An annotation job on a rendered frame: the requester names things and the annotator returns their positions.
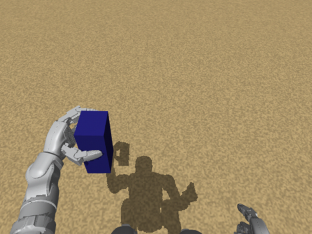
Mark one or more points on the carton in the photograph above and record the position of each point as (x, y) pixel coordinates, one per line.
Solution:
(93, 133)

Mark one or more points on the right robot hand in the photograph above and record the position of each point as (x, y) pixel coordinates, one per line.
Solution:
(257, 225)

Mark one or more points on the left robot arm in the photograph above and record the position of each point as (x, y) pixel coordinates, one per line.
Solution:
(37, 213)

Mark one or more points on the left robot hand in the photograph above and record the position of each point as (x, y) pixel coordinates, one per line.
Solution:
(60, 139)

